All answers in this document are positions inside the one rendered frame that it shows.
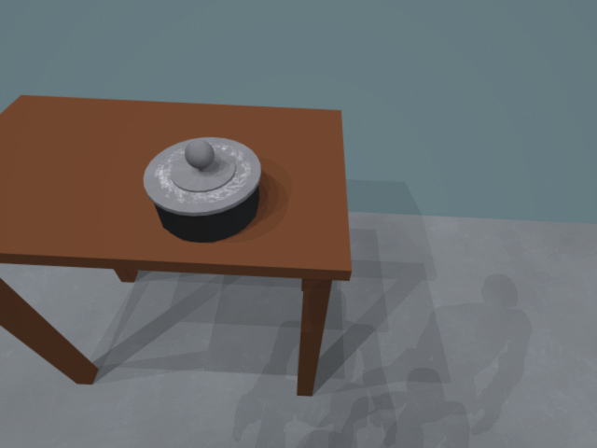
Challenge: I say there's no pot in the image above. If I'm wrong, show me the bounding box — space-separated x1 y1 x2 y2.
155 186 259 243

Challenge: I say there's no knob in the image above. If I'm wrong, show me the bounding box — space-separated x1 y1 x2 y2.
185 140 215 169

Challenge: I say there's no lid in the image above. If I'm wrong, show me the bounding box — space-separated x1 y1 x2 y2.
144 137 261 217

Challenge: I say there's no table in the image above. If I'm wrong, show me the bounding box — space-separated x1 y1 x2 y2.
0 95 352 397

